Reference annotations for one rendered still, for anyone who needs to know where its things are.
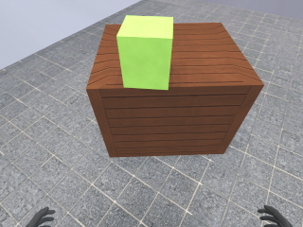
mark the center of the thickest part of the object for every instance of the robot right hand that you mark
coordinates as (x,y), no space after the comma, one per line
(275,217)

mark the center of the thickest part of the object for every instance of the robot left hand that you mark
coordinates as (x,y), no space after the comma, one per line
(39,219)

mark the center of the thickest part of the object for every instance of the pedestal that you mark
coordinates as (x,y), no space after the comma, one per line
(212,88)

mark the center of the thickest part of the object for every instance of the carton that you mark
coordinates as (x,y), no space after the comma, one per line
(144,47)

